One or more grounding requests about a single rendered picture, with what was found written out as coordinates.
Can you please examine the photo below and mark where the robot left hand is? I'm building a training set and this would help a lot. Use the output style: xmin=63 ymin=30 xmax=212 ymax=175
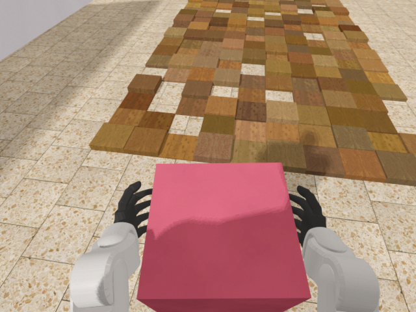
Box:
xmin=114 ymin=181 xmax=153 ymax=238

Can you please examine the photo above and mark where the carton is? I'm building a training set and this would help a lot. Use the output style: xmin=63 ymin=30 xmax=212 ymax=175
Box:
xmin=136 ymin=162 xmax=311 ymax=312

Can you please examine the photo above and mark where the robot right hand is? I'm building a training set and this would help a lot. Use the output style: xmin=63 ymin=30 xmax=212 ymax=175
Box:
xmin=289 ymin=185 xmax=326 ymax=247

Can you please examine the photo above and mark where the right robot forearm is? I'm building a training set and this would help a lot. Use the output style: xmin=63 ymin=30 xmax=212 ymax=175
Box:
xmin=302 ymin=227 xmax=380 ymax=312

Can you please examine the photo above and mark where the left robot forearm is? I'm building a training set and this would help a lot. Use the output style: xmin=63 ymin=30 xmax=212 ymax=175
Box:
xmin=69 ymin=222 xmax=140 ymax=312

